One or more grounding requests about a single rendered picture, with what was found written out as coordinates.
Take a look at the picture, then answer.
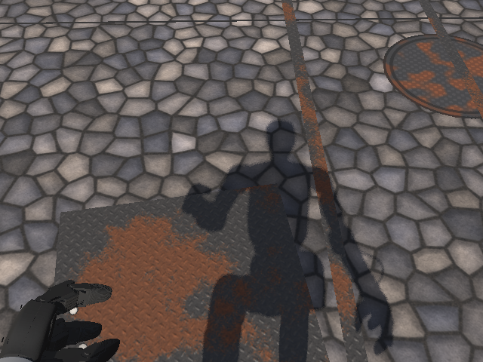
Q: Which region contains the left robot hand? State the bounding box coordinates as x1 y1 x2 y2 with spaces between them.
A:
0 280 120 362

